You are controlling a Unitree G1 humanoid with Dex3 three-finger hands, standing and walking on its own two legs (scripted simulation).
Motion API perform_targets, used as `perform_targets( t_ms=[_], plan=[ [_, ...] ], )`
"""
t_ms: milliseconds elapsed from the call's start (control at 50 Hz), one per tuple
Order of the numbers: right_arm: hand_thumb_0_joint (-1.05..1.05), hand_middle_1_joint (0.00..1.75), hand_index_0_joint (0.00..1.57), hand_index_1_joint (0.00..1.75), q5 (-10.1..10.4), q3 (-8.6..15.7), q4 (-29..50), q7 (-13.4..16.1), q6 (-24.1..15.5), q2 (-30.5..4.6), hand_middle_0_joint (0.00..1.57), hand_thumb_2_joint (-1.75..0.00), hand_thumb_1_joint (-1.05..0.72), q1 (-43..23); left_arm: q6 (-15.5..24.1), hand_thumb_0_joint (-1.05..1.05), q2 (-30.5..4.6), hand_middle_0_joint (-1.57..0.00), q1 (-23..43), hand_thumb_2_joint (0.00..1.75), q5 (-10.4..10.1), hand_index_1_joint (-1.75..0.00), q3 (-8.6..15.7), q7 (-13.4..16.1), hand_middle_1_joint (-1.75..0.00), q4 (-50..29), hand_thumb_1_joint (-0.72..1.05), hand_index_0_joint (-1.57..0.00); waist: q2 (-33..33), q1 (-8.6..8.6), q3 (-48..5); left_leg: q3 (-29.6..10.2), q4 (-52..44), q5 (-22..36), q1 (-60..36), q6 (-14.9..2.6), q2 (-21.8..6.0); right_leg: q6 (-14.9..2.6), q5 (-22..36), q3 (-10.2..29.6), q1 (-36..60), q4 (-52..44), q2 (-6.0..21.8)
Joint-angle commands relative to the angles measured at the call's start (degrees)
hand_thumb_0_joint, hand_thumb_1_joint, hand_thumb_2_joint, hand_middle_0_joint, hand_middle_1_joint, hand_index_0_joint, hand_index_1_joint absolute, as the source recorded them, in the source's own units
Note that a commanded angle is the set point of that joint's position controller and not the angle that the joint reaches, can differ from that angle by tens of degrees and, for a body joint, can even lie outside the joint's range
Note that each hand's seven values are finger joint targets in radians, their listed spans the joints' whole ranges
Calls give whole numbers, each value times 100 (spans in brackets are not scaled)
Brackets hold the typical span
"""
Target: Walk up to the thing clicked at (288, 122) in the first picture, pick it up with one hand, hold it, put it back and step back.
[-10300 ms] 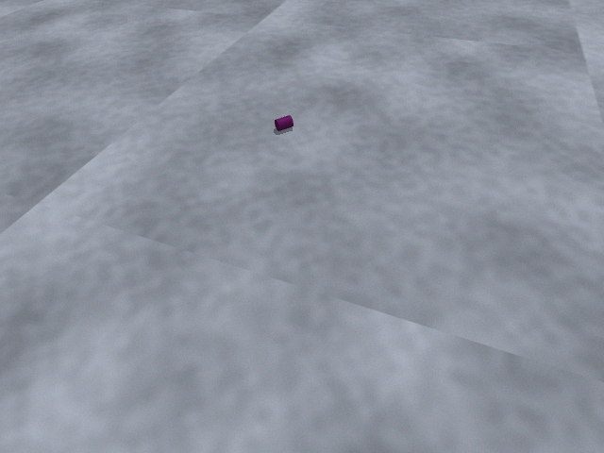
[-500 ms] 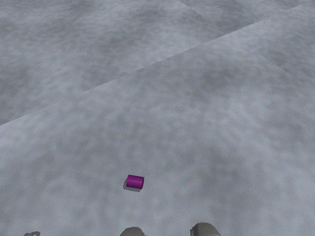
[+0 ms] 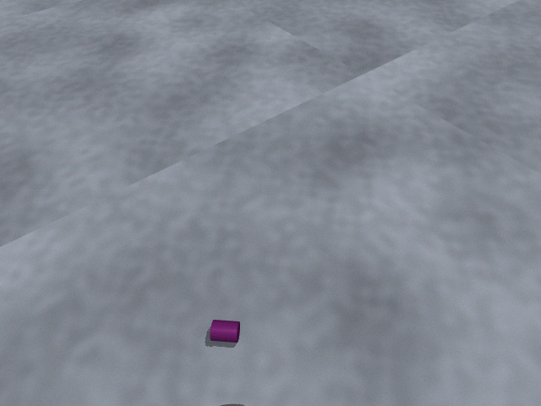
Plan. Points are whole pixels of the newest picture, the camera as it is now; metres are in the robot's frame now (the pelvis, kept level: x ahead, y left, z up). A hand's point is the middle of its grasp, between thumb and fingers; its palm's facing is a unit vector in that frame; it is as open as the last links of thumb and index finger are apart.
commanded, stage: walk up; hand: left
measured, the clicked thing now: (225, 330) +0.45 +0.22 -0.72
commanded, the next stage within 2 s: stand in 1.38 s
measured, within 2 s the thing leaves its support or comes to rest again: neither
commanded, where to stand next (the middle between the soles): +0.07 -0.02 m, yaw +0 degrees
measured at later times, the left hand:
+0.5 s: hand out of the picture +0.09 +0.24 -0.13, palm faces -0.03 -0.93 -0.36, open 7.4 cm
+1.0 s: hand out of the picture +0.11 +0.25 -0.13, palm faces -0.03 -0.94 -0.33, open 7.4 cm
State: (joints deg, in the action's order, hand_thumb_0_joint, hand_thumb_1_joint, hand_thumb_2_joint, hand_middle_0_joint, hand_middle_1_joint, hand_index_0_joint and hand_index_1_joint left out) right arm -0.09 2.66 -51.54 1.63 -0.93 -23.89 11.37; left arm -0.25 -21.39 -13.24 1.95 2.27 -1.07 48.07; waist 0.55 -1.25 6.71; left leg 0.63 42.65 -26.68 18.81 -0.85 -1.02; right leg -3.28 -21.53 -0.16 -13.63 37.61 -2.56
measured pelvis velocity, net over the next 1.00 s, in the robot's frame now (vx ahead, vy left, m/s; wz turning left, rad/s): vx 0.01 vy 0.00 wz -0.03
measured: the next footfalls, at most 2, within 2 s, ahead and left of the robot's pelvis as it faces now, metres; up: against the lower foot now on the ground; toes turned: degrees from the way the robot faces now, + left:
left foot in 0.02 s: +0.06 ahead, +0.12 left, +0.00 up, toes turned -2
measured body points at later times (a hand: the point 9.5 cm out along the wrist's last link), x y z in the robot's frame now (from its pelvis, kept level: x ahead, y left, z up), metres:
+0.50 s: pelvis +0.00 -0.02 +0.01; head +0.01 -0.03 +0.46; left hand +0.09 +0.28 -0.10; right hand +0.07 -0.33 -0.12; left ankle +0.03 +0.12 -0.72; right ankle -0.01 -0.14 -0.72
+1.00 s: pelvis +0.01 +0.00 +0.02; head +0.01 +0.00 +0.47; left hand +0.11 +0.30 -0.11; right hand +0.09 -0.31 -0.10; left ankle +0.03 +0.12 -0.72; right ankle -0.01 -0.14 -0.72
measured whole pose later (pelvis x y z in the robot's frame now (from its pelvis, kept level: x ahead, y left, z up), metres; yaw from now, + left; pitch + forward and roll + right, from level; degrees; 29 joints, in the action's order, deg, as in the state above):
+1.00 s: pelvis +0.01 +0.00 +0.02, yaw -2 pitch -3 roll +0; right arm -0.2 0.6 -64.2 -0.6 -0.9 -20.1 4.9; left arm 0.2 -20.5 -3.7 0.2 0.4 -0.5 65.8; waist 0.7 -0.1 2.9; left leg -0.2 19.8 -9.6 7.6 0.7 -0.9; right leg 1.5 -11.5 1.8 -4.8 18.9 1.0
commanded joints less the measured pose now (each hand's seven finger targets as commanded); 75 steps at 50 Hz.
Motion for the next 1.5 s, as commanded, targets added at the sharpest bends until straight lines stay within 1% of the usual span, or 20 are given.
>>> perform_targets(
  t_ms=[0,20,40,60,100,120,160,180,200,220,240,260,300,320,360,540,1120,1340,1380,1480],
  plan=[
    [0,30,20,30,-136,319,185,80,-293,-1024,20,-90,-90,600,59,0,-1146,-20,444,90,-174,-30,278,46,-30,-538,90,-20,41,404,-901,-684,-1996,1877,-1792,-293,-398,-290,2490,935,-769,17,947],
    [0,30,20,30,-197,376,318,94,-338,-1440,20,-90,-90,410,14,0,-894,-20,359,90,-227,-30,232,26,-30,-500,90,-20,-739,322,-854,-2422,-2389,1565,-1650,-841,-1560,120,993,604,-1265,602,207],
    [0,30,20,30,-103,417,386,59,-338,-1645,20,-90,-90,188,-61,0,-1321,-20,230,90,-173,-30,373,102,-30,-290,90,-20,-871,246,-659,-2755,-2396,1543,-845,-1530,-2297,169,-1195,444,-817,1256,276],
    [0,30,20,30,-137,403,381,44,-348,-1554,20,-90,-90,58,-63,0,-1347,-20,183,90,-142,-30,364,95,-30,-238,90,-20,-680,189,-543,-2657,-2396,1602,-603,-1629,-2268,143,-1434,654,-737,1534,320],
    [0,30,20,30,-156,274,423,50,-362,-1371,20,-90,-90,-149,-31,0,-1212,-20,139,90,-176,-30,375,38,-30,-84,90,-20,-697,52,-343,-1870,-2314,1468,-337,-1242,-1684,95,-1147,690,-619,1193,381],
    [0,30,20,30,-151,272,406,24,-352,-1385,20,-90,-90,-236,6,0,-1180,-20,14,90,-184,-30,357,15,-30,-3,90,-20,-982,11,-374,-1513,-2274,1415,-352,-1003,-1501,86,-829,441,-488,598,441],
    [0,30,20,30,-121,200,403,-58,-266,-1292,20,-90,-90,-496,101,0,-1032,-20,-189,90,-176,-30,342,-8,-30,249,90,-20,-1085,-105,-568,-818,-1861,1304,-157,-616,-973,96,-17,3,339,-703,194],
    [0,30,20,30,-102,157,372,-84,-184,-1198,20,-90,-90,-460,139,0,-1030,-20,-241,90,-138,-30,358,34,-30,369,90,-20,-1009,-142,-597,-694,-1625,1321,99,-473,-873,107,462,51,774,-1191,162],
    [0,30,20,30,-44,90,384,-100,-140,-1009,20,-90,-90,-373,191,0,-1232,-20,-162,90,-70,-30,383,74,-30,372,90,-20,-598,-116,-626,-535,-1374,1196,463,-272,-717,31,733,470,1131,-1297,366],
    [0,30,20,30,9,48,390,-127,-108,-795,20,-90,-90,-342,257,0,-1476,-20,-46,90,-47,-30,396,114,-30,317,90,-20,109,-36,-615,-284,-860,749,634,0,-288,-254,387,1773,894,-1796,1180],
    [0,30,20,30,-1,86,269,-102,-43,-859,20,-90,-90,-355,272,0,-1754,-20,239,90,-91,-30,398,94,-30,337,90,-20,436,84,-421,-132,-464,-37,56,60,-74,-662,-371,2384,-150,-2111,1807],
    [0,30,20,30,-24,122,126,-118,-32,-917,20,-90,-90,-243,274,0,-1708,-20,603,90,-86,-30,354,82,-30,223,90,-20,365,179,-283,-240,-347,-3,-386,57,-123,-762,-445,2374,-582,-2058,1833],
    [0,30,20,30,18,78,-60,-143,-100,-817,20,-90,-90,-151,260,0,-1490,-20,949,90,-129,-30,266,103,-30,274,90,-20,386,324,-280,-275,-1312,885,-627,22,-182,-404,518,1485,-426,-1735,1402],
    [0,30,20,30,11,75,-143,-151,-131,-831,20,-90,-90,-126,247,0,-1366,-20,946,90,-151,-30,243,100,-30,339,90,-20,502,296,-371,-414,-1584,1302,-896,-27,-240,-178,738,1194,-481,-1654,1191],
    [0,30,20,30,-26,72,-181,-168,-162,-921,20,-90,-90,-294,239,0,-1280,-20,843,90,-180,-30,197,76,-30,475,90,-20,530,157,-580,-648,-1740,1637,-978,-118,-389,23,832,930,-198,-1656,896],
    [0,30,20,30,15,-5,-602,-138,-149,-910,20,-90,-90,-517,238,0,-1193,-20,1040,90,-217,-30,158,133,-30,939,90,-20,139,108,-906,-518,-2017,2776,-1193,-76,-529,102,2071,624,736,-1787,895],
    [0,30,20,30,-23,49,-976,-149,-95,-845,20,-90,-90,-925,189,0,-1069,-20,1130,90,-150,-30,43,132,-30,1512,90,-20,-145,135,-792,-609,-2687,2208,-1302,-55,-586,264,1500,462,773,-2224,851],
    [0,30,20,30,-13,34,-1019,-155,-67,-817,20,-90,-90,-881,196,0,-1075,-20,1066,90,-126,-30,57,147,-30,1488,90,-20,-48,154,-800,-598,-2648,2232,-1259,-54,-553,269,1644,446,807,-2240,883],
    [0,30,20,30,-31,40,-1016,-134,-84,-890,20,-90,-90,-905,227,0,-1065,-20,905,90,-136,-30,30,165,-30,1478,90,-20,-13,140,-818,-606,-2538,2746,-1412,-41,-627,289,2000,503,770,-2200,988],
    [0,30,20,30,-32,-1,-1033,-134,-92,-837,20,-90,-90,-872,220,0,-1130,-20,963,90,-155,-30,44,167,-30,1414,90,-20,-80,135,-892,-598,-2592,2746,-1317,-29,-630,272,1944,497,924,-2154,994]
  ],
)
